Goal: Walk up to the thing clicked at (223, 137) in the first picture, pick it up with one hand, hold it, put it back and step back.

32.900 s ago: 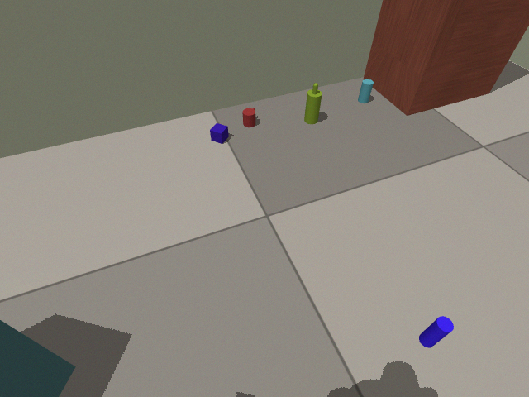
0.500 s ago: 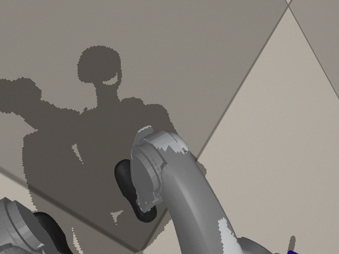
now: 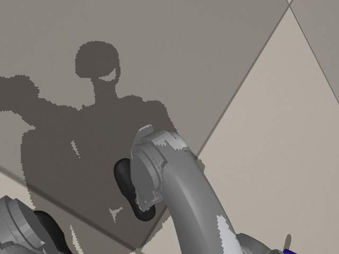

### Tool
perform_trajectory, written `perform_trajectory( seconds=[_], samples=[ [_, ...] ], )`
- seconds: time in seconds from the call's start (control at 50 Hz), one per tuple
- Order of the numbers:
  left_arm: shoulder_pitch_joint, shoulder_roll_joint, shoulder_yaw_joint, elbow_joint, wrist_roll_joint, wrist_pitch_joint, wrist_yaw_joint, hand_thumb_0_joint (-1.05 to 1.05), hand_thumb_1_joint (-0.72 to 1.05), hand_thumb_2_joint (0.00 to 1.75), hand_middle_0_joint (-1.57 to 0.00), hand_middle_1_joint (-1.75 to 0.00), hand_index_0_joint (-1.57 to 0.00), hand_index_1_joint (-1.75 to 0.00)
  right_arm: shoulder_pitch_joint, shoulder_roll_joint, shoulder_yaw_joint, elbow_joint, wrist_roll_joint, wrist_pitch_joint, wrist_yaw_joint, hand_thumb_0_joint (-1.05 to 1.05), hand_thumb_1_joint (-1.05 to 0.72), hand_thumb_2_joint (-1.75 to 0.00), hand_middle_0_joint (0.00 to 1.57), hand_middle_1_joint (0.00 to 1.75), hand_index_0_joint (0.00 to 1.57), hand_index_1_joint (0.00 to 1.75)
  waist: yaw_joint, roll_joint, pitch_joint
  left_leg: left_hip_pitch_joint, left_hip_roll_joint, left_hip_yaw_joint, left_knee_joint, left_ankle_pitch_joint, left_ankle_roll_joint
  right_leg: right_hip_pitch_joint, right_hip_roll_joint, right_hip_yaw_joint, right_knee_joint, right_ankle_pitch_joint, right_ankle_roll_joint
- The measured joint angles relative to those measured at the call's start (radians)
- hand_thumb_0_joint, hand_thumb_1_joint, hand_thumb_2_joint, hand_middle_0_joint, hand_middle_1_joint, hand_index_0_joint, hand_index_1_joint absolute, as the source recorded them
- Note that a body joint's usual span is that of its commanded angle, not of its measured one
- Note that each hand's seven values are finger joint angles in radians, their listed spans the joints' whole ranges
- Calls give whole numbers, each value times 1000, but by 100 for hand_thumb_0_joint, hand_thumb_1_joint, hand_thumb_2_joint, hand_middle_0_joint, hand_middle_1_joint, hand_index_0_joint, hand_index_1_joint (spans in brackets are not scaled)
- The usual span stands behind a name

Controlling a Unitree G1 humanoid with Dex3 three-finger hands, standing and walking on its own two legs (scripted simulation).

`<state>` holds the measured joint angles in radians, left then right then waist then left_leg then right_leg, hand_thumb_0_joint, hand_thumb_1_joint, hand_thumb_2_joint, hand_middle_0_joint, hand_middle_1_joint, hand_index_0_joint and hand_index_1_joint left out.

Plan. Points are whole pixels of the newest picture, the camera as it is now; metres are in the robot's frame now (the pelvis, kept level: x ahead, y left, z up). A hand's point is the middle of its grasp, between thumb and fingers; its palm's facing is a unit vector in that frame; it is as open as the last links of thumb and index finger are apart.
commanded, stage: open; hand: left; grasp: from above
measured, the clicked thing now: out of the picture +0.47 +0.34 -0.29
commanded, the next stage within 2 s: withdraw in 0.44 s
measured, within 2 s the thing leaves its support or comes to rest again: rests again in 1.00 s
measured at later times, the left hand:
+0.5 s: hand out of the picture +0.45 +0.34 -0.25, palm faces +0.03 -0.47 -0.88, open 12.4 cm
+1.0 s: hand out of the picture +0.47 +0.41 -0.12, palm faces -0.05 -0.32 -0.95, open 12.9 cm
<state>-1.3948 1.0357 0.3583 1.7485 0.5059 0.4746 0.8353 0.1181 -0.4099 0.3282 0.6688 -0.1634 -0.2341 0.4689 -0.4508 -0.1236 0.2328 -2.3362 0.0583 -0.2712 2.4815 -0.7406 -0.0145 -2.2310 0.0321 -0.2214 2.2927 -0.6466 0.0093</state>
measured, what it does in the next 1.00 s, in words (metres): stands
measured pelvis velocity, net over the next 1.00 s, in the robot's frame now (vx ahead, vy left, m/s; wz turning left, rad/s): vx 0.00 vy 0.00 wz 0.05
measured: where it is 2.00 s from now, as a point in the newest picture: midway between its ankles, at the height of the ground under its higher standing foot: (102, 226)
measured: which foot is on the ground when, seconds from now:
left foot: down 0.00-1.00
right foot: down 0.00-1.00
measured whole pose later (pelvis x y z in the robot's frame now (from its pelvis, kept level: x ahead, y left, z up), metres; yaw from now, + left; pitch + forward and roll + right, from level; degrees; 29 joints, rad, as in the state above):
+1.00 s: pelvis +0.00 +0.00 +0.01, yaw +3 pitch +35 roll -12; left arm -1.25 0.87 0.18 1.43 0.72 0.54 0.50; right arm 0.19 -0.35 0.17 0.76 -0.08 -0.20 0.41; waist -0.31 0.02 0.02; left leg -2.33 0.06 -0.20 2.43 -0.74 0.00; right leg -2.24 0.02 -0.16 2.28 -0.67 0.01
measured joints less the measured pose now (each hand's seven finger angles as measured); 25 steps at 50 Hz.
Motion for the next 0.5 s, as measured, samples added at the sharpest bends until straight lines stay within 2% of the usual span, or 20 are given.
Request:
perform_trajectory(
  seconds=[0.28,0.5],
  samples=[
    [3,-3,2,-7,-11,-3,-6,0,-20,75,-39,-71,-36,-74,-2,0,9,2,-1,-5,-2,0,-92,-90,20,30,20,30,-1,-3,4,1,1,0,-3,2,0,0,2,0,-3,4,0],
    [5,1,5,-3,1,0,-2,0,-22,78,-36,-74,-33,-77,3,0,7,5,-1,-5,-2,0,-92,-90,20,30,20,30,-3,-6,2,2,0,-2,-1,4,1,3,2,-1,-4,6,2]
  ],
)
